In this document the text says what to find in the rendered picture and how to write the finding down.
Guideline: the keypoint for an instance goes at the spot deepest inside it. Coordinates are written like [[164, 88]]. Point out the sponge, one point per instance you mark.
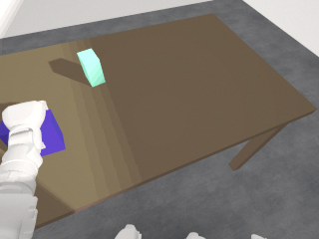
[[51, 134]]

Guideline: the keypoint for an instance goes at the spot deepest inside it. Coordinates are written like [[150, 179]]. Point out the robot left shin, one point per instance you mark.
[[130, 226]]

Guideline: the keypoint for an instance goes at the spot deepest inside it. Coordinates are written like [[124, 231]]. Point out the robot right shin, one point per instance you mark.
[[192, 234]]

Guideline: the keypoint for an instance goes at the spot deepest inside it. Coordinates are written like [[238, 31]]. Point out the table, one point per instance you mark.
[[174, 94]]

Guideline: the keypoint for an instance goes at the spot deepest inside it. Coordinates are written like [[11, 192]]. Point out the robot left forearm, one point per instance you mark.
[[21, 161]]

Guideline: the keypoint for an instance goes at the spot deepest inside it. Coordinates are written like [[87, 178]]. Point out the robot left upper arm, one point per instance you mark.
[[18, 215]]

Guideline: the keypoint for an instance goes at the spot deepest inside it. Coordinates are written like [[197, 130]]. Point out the left robot hand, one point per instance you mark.
[[32, 113]]

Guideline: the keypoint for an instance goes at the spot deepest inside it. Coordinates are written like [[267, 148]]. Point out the robot shin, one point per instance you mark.
[[192, 234], [130, 226]]

